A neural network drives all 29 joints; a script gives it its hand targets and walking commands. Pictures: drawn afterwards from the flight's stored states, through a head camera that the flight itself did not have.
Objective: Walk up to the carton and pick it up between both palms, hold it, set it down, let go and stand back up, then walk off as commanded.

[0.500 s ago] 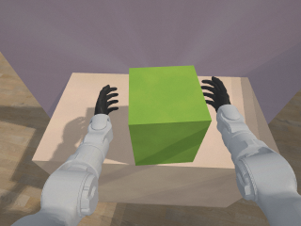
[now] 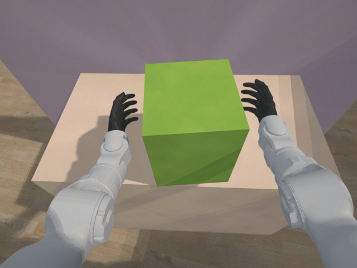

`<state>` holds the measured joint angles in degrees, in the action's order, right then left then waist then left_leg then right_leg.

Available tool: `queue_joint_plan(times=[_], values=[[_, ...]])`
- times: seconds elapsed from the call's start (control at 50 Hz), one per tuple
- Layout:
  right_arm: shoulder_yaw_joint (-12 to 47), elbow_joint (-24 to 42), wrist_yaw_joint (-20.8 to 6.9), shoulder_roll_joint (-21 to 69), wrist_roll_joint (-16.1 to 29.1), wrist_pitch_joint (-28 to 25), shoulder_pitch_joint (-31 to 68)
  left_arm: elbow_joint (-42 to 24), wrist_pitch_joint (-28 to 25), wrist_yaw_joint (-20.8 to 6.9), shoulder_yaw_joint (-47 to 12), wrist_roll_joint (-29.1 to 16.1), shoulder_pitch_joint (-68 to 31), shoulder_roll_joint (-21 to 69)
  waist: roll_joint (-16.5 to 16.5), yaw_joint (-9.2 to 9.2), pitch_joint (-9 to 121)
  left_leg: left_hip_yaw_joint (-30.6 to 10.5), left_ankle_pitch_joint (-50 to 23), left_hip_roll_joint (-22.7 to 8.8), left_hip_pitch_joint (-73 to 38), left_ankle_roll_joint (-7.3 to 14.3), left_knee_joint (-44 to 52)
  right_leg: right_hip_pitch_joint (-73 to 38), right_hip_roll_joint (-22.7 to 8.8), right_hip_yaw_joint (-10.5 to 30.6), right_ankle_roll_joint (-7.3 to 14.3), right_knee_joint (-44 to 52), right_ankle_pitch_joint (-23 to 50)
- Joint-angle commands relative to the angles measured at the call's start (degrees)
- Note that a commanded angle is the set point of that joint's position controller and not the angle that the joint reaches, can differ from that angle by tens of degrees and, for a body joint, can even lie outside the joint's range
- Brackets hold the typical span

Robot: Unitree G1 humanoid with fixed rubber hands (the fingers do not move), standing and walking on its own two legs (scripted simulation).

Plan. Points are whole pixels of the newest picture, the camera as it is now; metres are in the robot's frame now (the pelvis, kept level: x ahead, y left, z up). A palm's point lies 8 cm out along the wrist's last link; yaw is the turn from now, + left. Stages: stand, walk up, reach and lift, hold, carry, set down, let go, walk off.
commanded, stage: reach and lift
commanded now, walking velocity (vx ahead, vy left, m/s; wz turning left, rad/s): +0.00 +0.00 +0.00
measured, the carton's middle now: (189, 127) +0.47 +0.01 +0.01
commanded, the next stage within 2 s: none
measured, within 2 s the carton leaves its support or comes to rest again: leaves its support in 1.86 s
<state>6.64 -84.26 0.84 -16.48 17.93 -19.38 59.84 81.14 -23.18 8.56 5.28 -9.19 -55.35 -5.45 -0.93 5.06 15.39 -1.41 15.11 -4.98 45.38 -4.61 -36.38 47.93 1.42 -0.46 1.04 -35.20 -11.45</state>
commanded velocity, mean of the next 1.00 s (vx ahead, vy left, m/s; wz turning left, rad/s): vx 0.00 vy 0.00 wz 0.00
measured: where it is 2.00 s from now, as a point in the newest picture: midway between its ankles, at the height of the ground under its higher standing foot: outside the picture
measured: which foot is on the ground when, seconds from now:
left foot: down 0.00-1.00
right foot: down 0.00-1.00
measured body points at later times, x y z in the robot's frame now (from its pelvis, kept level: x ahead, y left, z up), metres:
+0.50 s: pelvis +0.01 +0.01 +0.02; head +0.10 +0.00 +0.46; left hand +0.44 +0.15 +0.06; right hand +0.47 -0.14 +0.07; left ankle +0.00 +0.17 -0.71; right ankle +0.03 -0.11 -0.71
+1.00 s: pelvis +0.03 +0.02 +0.03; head +0.11 +0.02 +0.48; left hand +0.44 +0.15 +0.06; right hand +0.46 -0.14 +0.07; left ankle +0.00 +0.17 -0.71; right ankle +0.03 -0.11 -0.71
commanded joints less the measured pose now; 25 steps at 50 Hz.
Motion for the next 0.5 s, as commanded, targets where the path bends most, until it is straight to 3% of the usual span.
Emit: queue_joint_plan(times=[0.0,0.16,0.24,0.34,0.42,0.48], values=[[-1.9,7.6,0.5,-1.8,-2.1,-1.7,22.7,-6.4,-2.2,-0.5,1.2,1.3,-19.4,-3.0,5.2,-0.93,31.6,5.4,-14.5,5.0,-6.4,1.2,0.8,-27.5,0.9,0.0,-2.4,0.6,14.4],[-11.1,10.2,2.9,4.2,-11.5,-1.9,22.4,-9.4,-1.3,0.4,8.7,9.8,-19.8,1.2,4.6,-1.73,31.7,6.1,-14.8,5.2,-7.8,1.2,2.9,-32.4,1.1,-0.3,-3.0,2.1,17.1],[-15.0,12.1,2.7,7.9,-15.7,-1.4,20.6,-13.2,-0.8,0.3,10.0,12.8,-18.7,5.8,4.2,-1.72,30.7,6.3,-16.6,5.1,-11.8,1.3,4.2,-33.3,1.3,-0.8,-2.8,3.6,18.5],[-20.5,13.8,0.5,15.6,-24.1,-1.5,17.5,-16.1,-0.4,-1.1,13.5,19.8,-16.7,12.4,3.7,-0.88,27.1,7.3,-17.1,5.3,-15.1,1.4,7.4,-35.8,0.4,-1.4,-2.6,6.2,17.9],[-24.6,15.6,-4.2,36.7,-37.5,-2.5,15.7,-16.6,0.2,-6.0,15.6,30.1,-16.4,30.2,3.7,-0.98,22.5,8.1,-17.7,5.8,-19.1,1.9,11.1,-38.2,-0.6,-2.7,-2.6,8.9,18.9],[-26.2,15.6,-6.0,41.6,-43.5,-3.0,11.5,-16.8,1.2,-7.3,15.5,33.9,-12.4,35.2,2.6,-2.19,20.0,8.2,-19.7,5.2,-22.5,2.0,13.4,-41.0,-0.2,-3.7,-2.5,10.6,22.8]])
